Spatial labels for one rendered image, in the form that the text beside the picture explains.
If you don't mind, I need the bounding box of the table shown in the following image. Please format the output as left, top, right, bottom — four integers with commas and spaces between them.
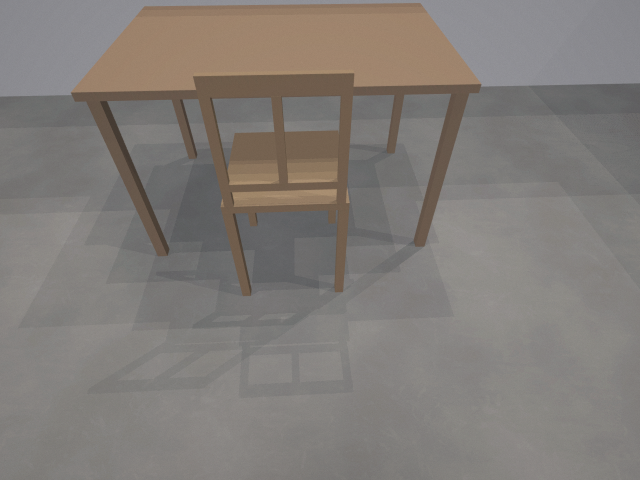
71, 3, 481, 256

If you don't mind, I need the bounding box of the chair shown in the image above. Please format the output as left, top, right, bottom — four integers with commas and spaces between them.
193, 70, 354, 296

